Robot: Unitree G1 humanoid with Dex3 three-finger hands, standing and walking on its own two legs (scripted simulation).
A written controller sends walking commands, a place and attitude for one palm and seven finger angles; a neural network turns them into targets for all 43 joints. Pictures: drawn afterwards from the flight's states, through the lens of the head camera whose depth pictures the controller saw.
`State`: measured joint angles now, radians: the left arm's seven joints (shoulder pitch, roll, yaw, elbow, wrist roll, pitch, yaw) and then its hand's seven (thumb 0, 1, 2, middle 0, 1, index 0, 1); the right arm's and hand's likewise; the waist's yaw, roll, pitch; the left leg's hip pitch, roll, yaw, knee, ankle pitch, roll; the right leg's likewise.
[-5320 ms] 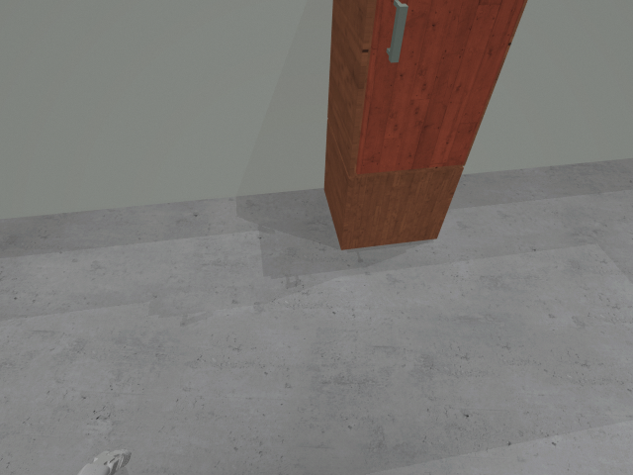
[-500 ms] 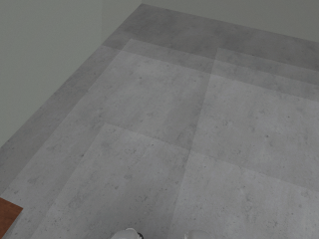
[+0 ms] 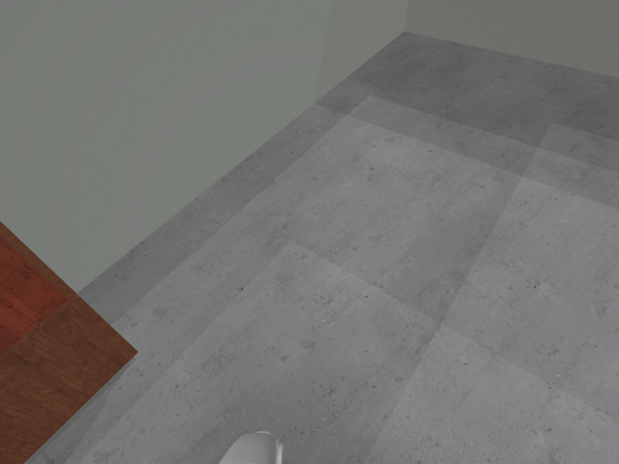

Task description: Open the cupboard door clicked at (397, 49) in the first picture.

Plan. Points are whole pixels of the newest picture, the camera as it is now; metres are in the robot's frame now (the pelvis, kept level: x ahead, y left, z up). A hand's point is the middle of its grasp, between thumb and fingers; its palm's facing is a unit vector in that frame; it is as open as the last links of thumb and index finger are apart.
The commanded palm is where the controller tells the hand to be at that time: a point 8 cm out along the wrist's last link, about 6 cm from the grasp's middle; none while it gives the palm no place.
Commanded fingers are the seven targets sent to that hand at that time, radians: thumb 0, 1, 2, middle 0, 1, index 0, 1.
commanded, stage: turn to face it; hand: left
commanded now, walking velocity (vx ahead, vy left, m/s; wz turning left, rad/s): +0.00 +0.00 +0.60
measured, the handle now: out of the picture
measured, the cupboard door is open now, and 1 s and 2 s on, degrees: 0 0 0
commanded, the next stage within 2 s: take the last steps up to it in 1.54 s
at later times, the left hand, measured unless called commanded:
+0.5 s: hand out of the picture -0.01 +0.27 -0.17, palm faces +0.36 -0.90 -0.27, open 7.4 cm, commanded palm none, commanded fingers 0.00 0.90 0.90 -0.20 -0.30 -0.20 -0.30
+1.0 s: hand out of the picture -0.08 +0.20 -0.16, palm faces +0.59 -0.76 -0.26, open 7.4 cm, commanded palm none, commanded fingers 0.00 0.90 0.90 -0.20 -0.30 -0.20 -0.30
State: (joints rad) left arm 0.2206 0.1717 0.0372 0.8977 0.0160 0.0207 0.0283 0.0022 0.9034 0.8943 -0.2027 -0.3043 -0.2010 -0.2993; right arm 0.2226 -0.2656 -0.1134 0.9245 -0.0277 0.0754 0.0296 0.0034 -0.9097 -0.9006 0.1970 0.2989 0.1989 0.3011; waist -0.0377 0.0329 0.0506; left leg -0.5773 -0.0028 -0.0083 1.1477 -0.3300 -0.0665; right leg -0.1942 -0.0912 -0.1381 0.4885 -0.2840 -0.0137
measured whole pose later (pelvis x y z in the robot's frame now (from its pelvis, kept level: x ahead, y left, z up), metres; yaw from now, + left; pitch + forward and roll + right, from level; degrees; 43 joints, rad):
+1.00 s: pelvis -0.03 -0.01 +0.00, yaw +38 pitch -2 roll +1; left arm 0.21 0.19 0.03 0.88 0.02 0.02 0.02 0.00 0.90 0.89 -0.20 -0.30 -0.20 -0.30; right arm 0.21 -0.26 -0.09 0.96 -0.02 0.10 0.04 0.00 -0.91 -0.90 0.20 0.30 0.20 0.30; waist -0.02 0.01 0.08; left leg -0.43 0.06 0.04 0.97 -0.41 -0.08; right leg -0.21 -0.15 -0.24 0.53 -0.27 0.01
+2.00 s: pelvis -0.07 +0.01 +0.00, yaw +57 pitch +0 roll +1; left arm 0.41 0.15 0.03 1.07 0.03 -0.04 0.01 0.00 0.91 0.89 -0.20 -0.30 -0.20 -0.30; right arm 0.25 -0.23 -0.07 1.05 -0.03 0.04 0.03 0.01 -0.91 -0.90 0.19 0.30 0.20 0.30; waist 0.05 0.01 0.00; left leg -0.38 0.08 0.05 0.79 -0.34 -0.04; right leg -0.11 -0.10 -0.15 0.38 -0.26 0.02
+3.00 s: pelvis +0.09 +0.27 -0.01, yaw +55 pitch -1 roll -2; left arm 0.28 0.16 0.04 1.10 0.02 -0.05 0.02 -0.01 0.93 0.89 -0.20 -0.30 -0.20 -0.30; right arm 0.19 -0.18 -0.05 1.04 -0.02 -0.03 -0.01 0.00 -0.93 -0.90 0.19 0.30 0.20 0.30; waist 0.02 0.02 0.02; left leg -0.39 0.10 0.08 0.66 -0.24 -0.03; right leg -0.17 0.01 -0.17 0.43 -0.25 -0.04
